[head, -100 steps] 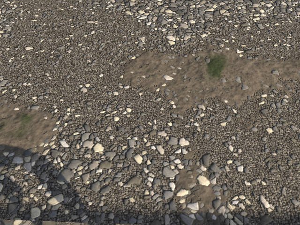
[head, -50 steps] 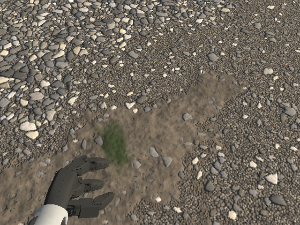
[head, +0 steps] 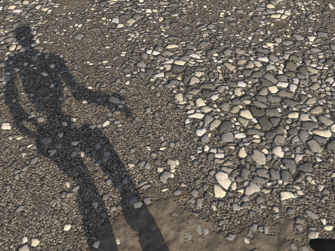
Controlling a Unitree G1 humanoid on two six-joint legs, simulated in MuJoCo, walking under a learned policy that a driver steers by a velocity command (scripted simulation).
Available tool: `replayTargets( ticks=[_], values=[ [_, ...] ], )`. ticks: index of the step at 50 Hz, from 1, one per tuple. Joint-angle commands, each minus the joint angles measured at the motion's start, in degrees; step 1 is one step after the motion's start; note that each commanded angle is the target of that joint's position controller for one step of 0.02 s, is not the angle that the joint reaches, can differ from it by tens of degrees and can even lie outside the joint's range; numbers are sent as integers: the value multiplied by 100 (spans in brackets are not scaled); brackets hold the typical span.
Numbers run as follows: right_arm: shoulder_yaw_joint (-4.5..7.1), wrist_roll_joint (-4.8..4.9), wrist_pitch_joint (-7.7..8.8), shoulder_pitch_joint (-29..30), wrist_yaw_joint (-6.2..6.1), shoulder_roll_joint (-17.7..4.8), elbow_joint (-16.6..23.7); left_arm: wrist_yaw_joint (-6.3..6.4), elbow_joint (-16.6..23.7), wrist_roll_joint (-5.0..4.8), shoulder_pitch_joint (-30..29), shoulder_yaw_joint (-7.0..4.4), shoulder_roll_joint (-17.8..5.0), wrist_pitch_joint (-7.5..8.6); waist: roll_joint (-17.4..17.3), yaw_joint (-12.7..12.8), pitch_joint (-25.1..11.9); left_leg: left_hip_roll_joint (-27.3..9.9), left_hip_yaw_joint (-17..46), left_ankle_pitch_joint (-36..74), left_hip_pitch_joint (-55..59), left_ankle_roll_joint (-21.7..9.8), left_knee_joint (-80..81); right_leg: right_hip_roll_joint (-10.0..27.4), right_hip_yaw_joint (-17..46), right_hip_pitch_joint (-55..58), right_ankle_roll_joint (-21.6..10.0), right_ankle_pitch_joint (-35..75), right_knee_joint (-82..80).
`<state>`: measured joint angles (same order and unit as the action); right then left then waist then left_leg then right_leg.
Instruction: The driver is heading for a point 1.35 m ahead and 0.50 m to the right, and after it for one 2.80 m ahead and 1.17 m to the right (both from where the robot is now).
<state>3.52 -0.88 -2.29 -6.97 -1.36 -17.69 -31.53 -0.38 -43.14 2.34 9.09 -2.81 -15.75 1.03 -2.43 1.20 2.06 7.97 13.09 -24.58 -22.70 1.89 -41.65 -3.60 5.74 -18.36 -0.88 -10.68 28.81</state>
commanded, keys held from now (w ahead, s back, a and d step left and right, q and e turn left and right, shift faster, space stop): e+shift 0.02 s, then w+e+shift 0.70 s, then w+q+shift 0.28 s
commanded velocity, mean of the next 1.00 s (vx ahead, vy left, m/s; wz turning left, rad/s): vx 0.75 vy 0.00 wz -0.54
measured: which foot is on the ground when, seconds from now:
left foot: up 0.00-0.18, down 0.20-0.60, up 0.62-1.00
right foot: down 0.00-0.20, up 0.22-0.56, down 0.58-1.00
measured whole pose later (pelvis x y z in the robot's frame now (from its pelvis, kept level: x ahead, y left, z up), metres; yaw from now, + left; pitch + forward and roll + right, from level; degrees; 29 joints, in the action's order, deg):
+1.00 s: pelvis +0.46 -0.35 -0.02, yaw -35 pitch +2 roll +0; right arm -0.8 -0.6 3.0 -4.5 3.4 -16.1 -38.6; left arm -0.6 -47.0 0.8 25.2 -1.6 -17.8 6.3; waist -0.4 3.1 2.5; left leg -1.5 -6.5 8.1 -43.2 -5.2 -33.5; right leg -8.5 2.1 17.0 -8.1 -19.4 1.8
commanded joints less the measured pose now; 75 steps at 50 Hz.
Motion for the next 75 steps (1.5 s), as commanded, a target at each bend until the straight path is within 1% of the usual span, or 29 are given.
replayTargets(
  ticks=[1, 3, 8, 9, 11, 12, 13, 14, 24, 28, 29, 30, 31, 32, 34, 37, 41, 47, 52, 54, 55, 56, 58, 62, 65, 70, 73, 74, 75],
  values=[
    [213, -107, 150, -175, -4, -589, 202, 13, 735, -265, -884, -132, -826, 63, 943, -341, -299, -575, -391, -130, 153, 321, -281, 1341, 2171, 210, -902, -205, -1242],
    [152, -4, 246, -38, 53, -423, 223, 98, 625, -375, -128, -301, -1330, -88, 984, -114, -459, -338, -863, -239, 113, 324, -130, 1076, 2323, 484, -863, -1944, -1505],
    [186, 166, 592, -510, 94, -353, -151, 213, 872, -513, -21, -348, -1075, -203, 1447, -433, -219, -265, -1149, 804, 1819, -263, 2515, 385, 2213, -173, -536, -2367, -1753],
    [256, 111, 618, -1054, 64, -543, -414, 228, 1046, -513, -286, -335, -922, -188, 1407, -661, -298, -562, -1162, 1276, 3004, -426, 3073, 29, 1804, -969, -113, -1881, -1432],
    [280, 111, 610, -1417, -2, -752, -547, 130, 1225, -564, -60, -140, -151, -51, -542, -591, -674, -2622, 635, 356, 4559, -891, 2471, -260, 601, -3266, 1, -1823, 1588],
    [359, -1, 664, -1097, 18, -922, -500, 51, 1537, -645, -349, -163, -428, 90, -1163, -522, -216, -3516, 1588, -820, 3621, -1433, 2925, 444, 419, -4089, -11, -1445, 2337],
    [252, -342, 595, -934, -28, -753, -435, -146, 1456, -9, -854, -298, -838, -30, -586, -660, 107, -3191, 1303, -1462, 3197, -1278, 3298, 446, 29, -3973, -43, -1038, 2831],
    [211, -310, 611, -873, -6, -667, -485, -277, 1435, 70, -775, -331, -788, -92, -427, -525, 301, -2879, 815, -1049, 2913, -1107, 3346, 427, -10, -3992, -3, -735, 3261],
    [175, -190, 800, -1675, 67, -867, -1132, -685, 1684, -24, -1526, -60, -574, -241, -375, -661, 900, -2365, -2097, 1423, 2404, -656, 3837, 903, -1113, -3027, -356, -77, 2517],
    [244, -169, 667, -1759, 59, -1362, -1319, -439, 1318, -107, -59, -140, -758, -196, -606, 283, -341, -2444, -2776, 7893, 2512, -580, 1015, -265, -1955, -272, -1015, -1297, 2006],
    [259, -105, 635, -1528, 79, -1481, -1197, -358, 906, -104, 1345, -303, -1034, -139, -505, 1006, -1092, -2400, -2751, 7778, 1636, -504, -698, -505, -1683, 1634, -1193, -1062, 1578],
    [119, -130, 672, -1608, 155, -976, -1008, -250, 595, -52, 1899, -522, -1637, -144, 406, 1040, -1498, -1928, -2624, 4311, -277, -295, -2725, 53, -326, 3439, -1325, -1756, 1005],
    [-44, -123, 792, -1282, 273, -363, -401, -191, 715, -149, 1581, -673, -2384, -213, 1959, 562, -1890, -787, -2042, -258, -2119, -16, -4732, 1581, 3353, 4030, -1936, -3407, -721],
    [-3, -212, 879, -467, 286, -793, -154, -195, 806, -193, 1716, -665, -2223, -219, 820, 884, -1937, -939, -861, 374, -2610, -131, -4939, 1683, 4100, 3939, -1905, -3286, -1256],
    [-113, -158, 945, -493, 238, -597, -193, -62, 530, -105, 1572, -536, -1771, -118, 188, 340, -576, -1435, -933, 763, -2467, -193, -4157, 1527, 3142, 2341, -1698, -1831, -1317],
    [-177, -333, 624, -1078, 228, -523, -393, -17, 632, -112, 872, -294, -1197, 72, 257, -353, -147, -1711, -923, 447, -1459, -82, -3187, 990, 2017, 490, -1702, -1321, -1542],
    [-283, -193, 492, -67, 315, -330, -185, -99, 336, -171, 1236, -157, -903, 381, 358, -102, 615, -1792, -1425, 1813, -1832, -61, -1475, 688, 994, 159, -1441, -93, -2398],
    [-357, 61, 592, 650, 494, -140, -274, -63, -141, -217, 1727, -76, -980, 641, 287, 196, 442, -1072, -2007, 3779, -1051, -705, 652, 783, -419, 1587, -546, 3572, -2853],
    [-84, 58, 507, -1351, 399, -850, -1051, 278, -143, 163, 1286, -193, -1397, 406, 942, -963, -884, 91, -2322, 2329, 865, -1051, 545, 1235, -1023, 2930, 20, 8555, 162],
    [191, 55, 429, -3605, 253, -1275, -1715, 301, 85, 175, 345, -190, -1311, 328, 194, -2138, -1238, -515, -1352, 1437, 3102, -1642, 805, 540, -1261, 934, 39, 5211, 4850],
    [280, -128, 399, -2717, 232, -1681, -1620, 115, 508, -114, 1081, 61, -276, 453, -2041, -671, -1367, -2133, 2346, 1081, 5008, -2956, 1161, -581, -606, -2652, 511, -1930, 7132],
    [289, -20, 400, -2185, 265, -1326, -1310, 132, 627, -26, 790, 167, -609, 578, -575, -934, -1753, -2381, 3696, -37, 4782, -3100, 2308, -239, 297, -3141, 251, -1391, 6987],
    [163, 27, 419, -1879, 227, -723, -1413, 33, 743, 54, 228, 218, -821, 697, 838, -437, -484, -2063, 2719, -325, 2673, -2465, 2916, 415, 299, -2593, -9, -586, 5532],
    [113, 20, 671, -1614, 208, -828, -1436, -39, 1013, 281, 3, 398, -544, 270, 599, 164, 460, -1110, 1252, 693, 130, -2172, 3314, 846, -166, -1731, 264, -821, 3841],
    [202, 79, 734, -1576, 221, -922, -1368, -140, 1432, 73, -1037, 511, -394, 296, 269, -169, 670, -718, 743, 1477, -623, -1903, 3613, 872, -525, -944, 429, 667, 1828],
    [342, 137, 702, -1994, 239, -1112, -1463, -80, 1509, -60, -1367, 435, -514, 357, -84, -642, 112, -862, 858, 3536, 975, -1373, 2868, 464, -569, -248, 298, 1624, 217],
    [424, 47, 700, -1676, 207, -1459, -1396, 100, 1047, -67, 384, 133, -1092, 453, -20, 351, -1096, -720, 748, 5004, 1293, -986, 312, 310, -485, 1787, 110, 379, 28],
    [346, 24, 779, -1402, 210, -1152, -1262, 223, 814, 26, 1713, -54, -1470, 483, 198, 976, -1810, -511, 495, 3944, 430, -934, -1360, 1129, 213, 3239, -53, -948, 287],
    [92, 171, 818, -1534, 176, -109, -982, 281, 693, 273, 2277, -186, -1891, 467, 1757, 830, -2443, 33, -150, -464, -1258, -874, -3191, 2869, 2644, 4581, -323, -2887, -360]
  ],
)
Keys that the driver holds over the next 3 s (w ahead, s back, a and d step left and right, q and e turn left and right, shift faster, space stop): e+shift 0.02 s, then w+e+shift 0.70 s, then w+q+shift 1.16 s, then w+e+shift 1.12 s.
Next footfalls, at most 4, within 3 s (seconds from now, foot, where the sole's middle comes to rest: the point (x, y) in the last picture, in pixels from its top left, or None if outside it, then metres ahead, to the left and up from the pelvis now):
0.20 left None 0.01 0.13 -0.77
0.58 right None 0.29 -0.27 -0.77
1.08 left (298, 195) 0.72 -0.48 -0.77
1.48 right None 1.02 -0.84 -0.77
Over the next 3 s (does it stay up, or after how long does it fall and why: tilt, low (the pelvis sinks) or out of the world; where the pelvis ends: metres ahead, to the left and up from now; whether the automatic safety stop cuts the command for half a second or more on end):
stays up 2.27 -0.70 0.00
